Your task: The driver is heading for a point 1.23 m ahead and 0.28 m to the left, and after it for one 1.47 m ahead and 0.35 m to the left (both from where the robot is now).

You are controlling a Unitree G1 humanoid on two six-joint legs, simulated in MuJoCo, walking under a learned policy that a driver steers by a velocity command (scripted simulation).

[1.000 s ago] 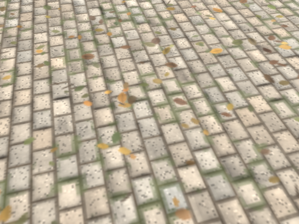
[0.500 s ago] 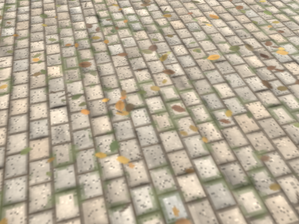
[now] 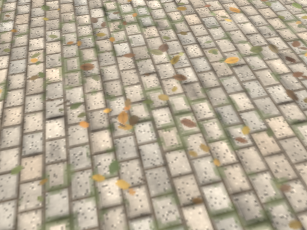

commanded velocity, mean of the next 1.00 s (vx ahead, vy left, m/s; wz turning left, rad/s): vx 0.49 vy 0.00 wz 0.00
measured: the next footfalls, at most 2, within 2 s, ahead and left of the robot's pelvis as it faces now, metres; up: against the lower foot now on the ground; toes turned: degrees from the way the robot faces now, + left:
left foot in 0.16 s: +0.28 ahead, +0.09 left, +0.00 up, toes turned +4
right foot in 0.70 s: +0.60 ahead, -0.08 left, +0.00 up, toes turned -5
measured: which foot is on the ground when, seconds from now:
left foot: up 0.00-0.14, down 0.16-0.72, up 0.74-1.00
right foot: down 0.00-0.18, up 0.20-0.68, down 0.70-1.00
